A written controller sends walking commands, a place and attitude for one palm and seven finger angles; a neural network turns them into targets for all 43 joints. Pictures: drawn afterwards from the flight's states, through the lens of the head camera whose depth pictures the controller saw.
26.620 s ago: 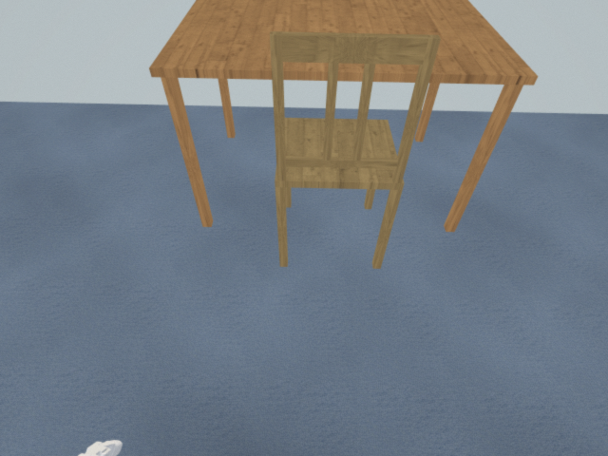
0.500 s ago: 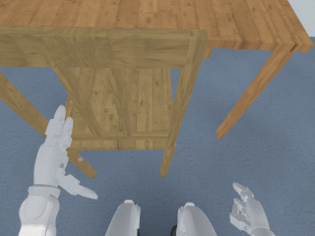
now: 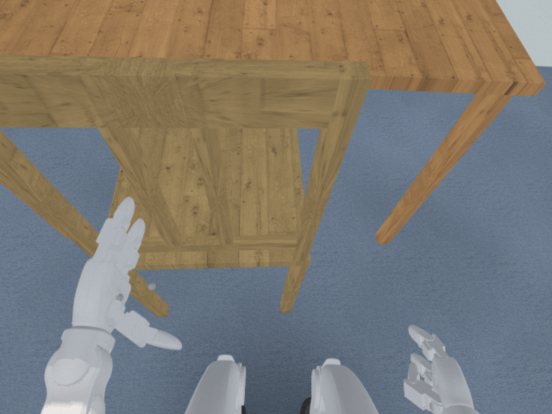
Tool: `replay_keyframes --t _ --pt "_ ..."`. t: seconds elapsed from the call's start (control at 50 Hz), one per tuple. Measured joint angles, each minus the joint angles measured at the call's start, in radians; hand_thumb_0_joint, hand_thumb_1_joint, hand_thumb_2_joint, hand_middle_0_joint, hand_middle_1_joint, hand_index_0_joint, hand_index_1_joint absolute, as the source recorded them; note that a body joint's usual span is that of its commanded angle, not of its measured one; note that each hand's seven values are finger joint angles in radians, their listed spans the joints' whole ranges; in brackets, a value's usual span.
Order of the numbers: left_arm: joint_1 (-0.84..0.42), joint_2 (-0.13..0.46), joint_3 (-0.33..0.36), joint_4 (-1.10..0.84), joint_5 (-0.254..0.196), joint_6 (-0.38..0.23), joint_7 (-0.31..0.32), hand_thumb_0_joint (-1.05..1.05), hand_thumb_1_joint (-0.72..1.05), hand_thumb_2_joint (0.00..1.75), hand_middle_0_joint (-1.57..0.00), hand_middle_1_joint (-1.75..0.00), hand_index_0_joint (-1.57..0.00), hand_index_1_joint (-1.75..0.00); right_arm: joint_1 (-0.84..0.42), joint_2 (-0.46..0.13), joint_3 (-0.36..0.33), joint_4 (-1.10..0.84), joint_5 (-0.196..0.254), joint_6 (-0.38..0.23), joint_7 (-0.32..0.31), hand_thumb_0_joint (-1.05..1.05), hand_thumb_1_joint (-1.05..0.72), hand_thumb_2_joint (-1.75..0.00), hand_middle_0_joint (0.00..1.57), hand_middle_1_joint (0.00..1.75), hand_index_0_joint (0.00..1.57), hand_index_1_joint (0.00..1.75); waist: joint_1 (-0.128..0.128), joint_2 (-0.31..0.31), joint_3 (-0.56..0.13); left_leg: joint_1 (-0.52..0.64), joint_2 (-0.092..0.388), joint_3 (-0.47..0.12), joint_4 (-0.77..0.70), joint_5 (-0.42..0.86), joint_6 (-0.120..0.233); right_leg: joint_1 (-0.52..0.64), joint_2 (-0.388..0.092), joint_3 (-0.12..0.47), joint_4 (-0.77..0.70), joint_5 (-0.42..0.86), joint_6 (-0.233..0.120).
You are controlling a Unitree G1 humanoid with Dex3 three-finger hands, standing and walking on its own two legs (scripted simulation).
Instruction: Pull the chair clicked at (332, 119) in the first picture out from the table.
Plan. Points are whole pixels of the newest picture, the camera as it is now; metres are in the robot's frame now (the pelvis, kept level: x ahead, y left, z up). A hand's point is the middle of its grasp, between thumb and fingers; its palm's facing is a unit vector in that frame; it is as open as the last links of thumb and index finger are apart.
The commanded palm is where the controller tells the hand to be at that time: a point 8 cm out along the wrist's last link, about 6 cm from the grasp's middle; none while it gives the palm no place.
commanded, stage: aim the fingers beside a spindle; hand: left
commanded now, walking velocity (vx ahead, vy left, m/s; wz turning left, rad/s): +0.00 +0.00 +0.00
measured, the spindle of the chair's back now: (151, 196) +0.40 +0.19 +0.05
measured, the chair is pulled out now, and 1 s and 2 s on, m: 0.04 0.04 0.04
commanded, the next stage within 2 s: none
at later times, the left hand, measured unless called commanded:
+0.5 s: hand (149, 262) +0.31 +0.18 +0.03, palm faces +0.01 -1.00 -0.03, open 16.9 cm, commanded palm +0.29 +0.23 +0.03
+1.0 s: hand (155, 270) +0.31 +0.18 +0.01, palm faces +0.01 -1.00 -0.02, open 16.9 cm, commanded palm +0.29 +0.23 +0.03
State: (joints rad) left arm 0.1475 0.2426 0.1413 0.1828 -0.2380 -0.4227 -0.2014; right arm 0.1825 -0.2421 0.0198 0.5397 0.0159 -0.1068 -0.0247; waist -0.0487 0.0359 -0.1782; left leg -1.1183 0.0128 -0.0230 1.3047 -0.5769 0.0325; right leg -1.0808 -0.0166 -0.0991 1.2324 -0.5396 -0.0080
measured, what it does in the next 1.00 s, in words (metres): stands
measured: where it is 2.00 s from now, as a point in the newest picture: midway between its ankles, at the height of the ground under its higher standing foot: outside the picture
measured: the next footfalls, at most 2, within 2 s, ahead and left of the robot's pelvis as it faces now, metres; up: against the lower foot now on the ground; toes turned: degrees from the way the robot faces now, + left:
none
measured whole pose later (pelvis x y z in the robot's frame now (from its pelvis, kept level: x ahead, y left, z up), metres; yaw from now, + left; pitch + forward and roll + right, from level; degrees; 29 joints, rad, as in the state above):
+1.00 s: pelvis +0.00 +0.00 +0.00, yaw +0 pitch +22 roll -3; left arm 0.06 0.24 0.16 0.28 -0.22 -0.43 -0.17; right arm 0.19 -0.24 0.02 0.54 0.01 -0.06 -0.02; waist -0.05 0.03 -0.17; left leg -1.10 0.02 -0.01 1.28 -0.57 0.03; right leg -1.07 -0.01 -0.09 1.22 -0.54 -0.01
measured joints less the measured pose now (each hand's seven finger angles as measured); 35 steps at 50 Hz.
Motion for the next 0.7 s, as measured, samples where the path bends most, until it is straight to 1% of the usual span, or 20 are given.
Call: replay_keyframes --t 0.1,0.16,0.2,0.26,0.32,0.4,0.48,0.6,0.64,0.7 --pt "-0.001 -0.006 0.000 -0.037 0.008 -0.032 0.034 -0.01 -0.50 0.30 -0.06 -0.08 -0.06 -0.08 0.001 0.009 0.000 0.001 -0.007 -0.003 0.002 0.02 -0.91 -0.89 0.20 0.30 0.20 0.30 0.003 -0.005 -0.002 0.006 -0.001 0.006 -0.008 0.002 0.003 0.004 -0.001 0.006 -0.007 0.003 0.003" --pt "-0.022 -0.002 0.010 -0.015 0.012 -0.044 0.038 -0.01 -0.50 0.30 -0.06 -0.08 -0.06 -0.08 0.001 0.010 0.004 0.004 -0.008 0.004 0.007 0.02 -0.91 -0.89 0.20 0.30 0.20 0.30 0.006 -0.005 -0.008 0.004 -0.003 0.005 -0.006 0.002 0.004 0.003 -0.002 0.005 -0.006 0.002 0.005" --pt "-0.043 0.002 0.014 0.016 0.014 -0.035 0.032 -0.01 -0.50 0.30 -0.06 -0.08 -0.06 -0.08 0.000 0.008 0.007 0.003 -0.006 0.011 0.009 0.02 -0.91 -0.89 0.20 0.30 0.20 0.30 0.006 -0.004 -0.010 -0.001 -0.004 0.003 -0.002 0.000 0.005 0.000 -0.003 0.003 -0.003 0.001 0.005" --pt "-0.067 0.001 0.007 0.054 0.014 -0.006 0.020 -0.01 -0.50 0.30 -0.06 -0.08 -0.06 -0.08 -0.002 0.005 0.009 0.000 -0.003 0.018 0.008 0.02 -0.91 -0.89 0.20 0.30 0.20 0.30 0.005 -0.001 -0.005 -0.006 -0.005 0.000 0.004 -0.001 0.006 -0.003 -0.004 0.001 0.001 0.000 0.006" --pt "-0.072 -0.004 -0.005 0.049 0.015 0.011 0.017 -0.01 -0.50 0.30 -0.06 -0.08 -0.06 -0.08 -0.005 0.005 0.008 -0.001 -0.003 0.018 0.002 0.02 -0.91 -0.89 0.20 0.30 0.20 0.30 0.002 -0.002 0.004 -0.007 -0.004 0.002 0.003 0.000 0.007 -0.004 -0.004 0.002 -0.001 0.001 0.007" --pt "-0.064 -0.009 -0.013 0.002 0.020 -0.008 0.036 -0.01 -0.50 0.30 -0.06 -0.08 -0.06 -0.08 -0.002 0.010 0.003 0.004 -0.007 0.016 0.000 0.02 -0.91 -0.89 0.20 0.30 0.20 0.30 0.000 -0.005 0.006 0.004 -0.003 0.007 -0.009 0.002 0.008 0.004 -0.002 0.008 -0.012 0.006 0.009" --pt "-0.077 -0.006 0.000 0.009 0.025 -0.028 0.053 -0.01 -0.50 0.30 -0.06 -0.08 -0.06 -0.08 0.004 0.010 0.003 0.008 -0.009 0.027 0.008 0.02 -0.91 -0.89 0.20 0.30 0.20 0.30 0.001 -0.004 -0.003 0.012 -0.004 0.010 -0.018 0.004 0.008 0.010 -0.002 0.010 -0.019 0.007 0.009" --pt "-0.111 -0.002 0.010 0.106 0.024 0.006 0.039 -0.01 -0.50 0.30 -0.06 -0.08 -0.06 -0.08 0.007 0.004 0.007 0.003 -0.003 0.044 0.010 0.02 -0.91 -0.89 0.20 0.30 0.20 0.30 -0.001 -0.004 -0.004 0.007 -0.004 0.009 -0.013 0.001 0.008 0.005 -0.003 0.009 -0.012 0.003 0.008" --pt "-0.111 -0.005 0.003 0.098 0.024 0.011 0.038 -0.01 -0.50 0.30 -0.06 -0.08 -0.06 -0.08 0.006 0.003 0.005 0.004 -0.003 0.041 0.006 0.02 -0.91 -0.89 0.20 0.30 0.20 0.30 -0.002 -0.005 0.004 0.005 -0.003 0.007 -0.011 0.001 0.007 0.004 -0.002 0.008 -0.011 0.003 0.007" --pt "-0.095 -0.012 -0.017 0.041 0.025 -0.006 0.047 -0.01 -0.50 0.30 -0.06 -0.08 -0.06 -0.08 0.004 0.005 -0.001 0.010 -0.006 0.033 0.002 0.02 -0.91 -0.89 0.20 0.30 0.20 0.30 -0.003 -0.004 0.011 0.013 -0.003 0.006 -0.017 0.003 0.005 0.013 -0.001 0.007 -0.019 0.005 0.006"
